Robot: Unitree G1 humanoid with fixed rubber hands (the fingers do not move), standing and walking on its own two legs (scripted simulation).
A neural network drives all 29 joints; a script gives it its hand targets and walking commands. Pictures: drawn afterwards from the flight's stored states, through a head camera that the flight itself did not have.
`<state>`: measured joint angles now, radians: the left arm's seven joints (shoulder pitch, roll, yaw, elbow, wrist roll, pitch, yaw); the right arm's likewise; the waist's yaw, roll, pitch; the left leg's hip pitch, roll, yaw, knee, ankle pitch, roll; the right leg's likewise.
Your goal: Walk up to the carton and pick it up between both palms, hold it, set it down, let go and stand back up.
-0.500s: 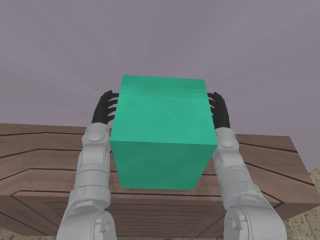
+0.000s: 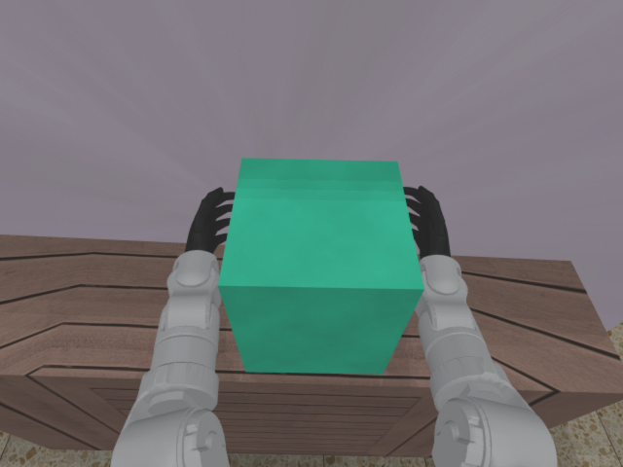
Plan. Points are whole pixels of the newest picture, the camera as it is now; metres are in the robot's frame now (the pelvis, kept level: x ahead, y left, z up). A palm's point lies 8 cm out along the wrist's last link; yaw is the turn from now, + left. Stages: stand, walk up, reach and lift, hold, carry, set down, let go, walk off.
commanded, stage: set down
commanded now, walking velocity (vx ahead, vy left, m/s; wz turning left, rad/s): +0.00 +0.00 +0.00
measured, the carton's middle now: (317, 273) +0.38 +0.04 +0.01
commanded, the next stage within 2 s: none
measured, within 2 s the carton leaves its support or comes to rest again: rests again in 0.26 s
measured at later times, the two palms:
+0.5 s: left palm (205, 254) +0.36 +0.20 +0.05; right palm (428, 253) +0.40 -0.10 +0.06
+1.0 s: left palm (206, 254) +0.36 +0.19 +0.04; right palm (429, 255) +0.40 -0.11 +0.06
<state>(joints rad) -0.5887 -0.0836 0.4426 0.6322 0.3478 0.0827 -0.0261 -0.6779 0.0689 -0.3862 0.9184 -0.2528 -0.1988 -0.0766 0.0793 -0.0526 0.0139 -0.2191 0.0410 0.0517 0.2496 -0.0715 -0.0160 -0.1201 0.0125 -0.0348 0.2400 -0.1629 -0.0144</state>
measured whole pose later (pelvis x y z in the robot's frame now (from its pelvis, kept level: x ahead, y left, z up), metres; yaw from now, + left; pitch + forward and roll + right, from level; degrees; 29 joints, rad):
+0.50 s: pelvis +0.00 +0.00 +0.00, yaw +0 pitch +4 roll +0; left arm -0.57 -0.09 0.46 0.70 0.35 -0.03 -0.01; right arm -0.66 0.08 -0.43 0.95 -0.30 -0.27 -0.06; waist 0.08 -0.05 0.01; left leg -0.24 0.04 0.07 0.25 -0.07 -0.01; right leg -0.14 0.01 -0.04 0.24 -0.16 -0.01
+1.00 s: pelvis +0.01 +0.00 +0.00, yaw +0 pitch +3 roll +0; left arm -0.57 -0.12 0.50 0.67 0.40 -0.04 -0.04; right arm -0.64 0.09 -0.45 0.92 -0.32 -0.28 -0.05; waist 0.09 -0.05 0.03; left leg -0.22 0.05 0.07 0.26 -0.09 -0.01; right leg -0.11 0.01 -0.04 0.24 -0.17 -0.01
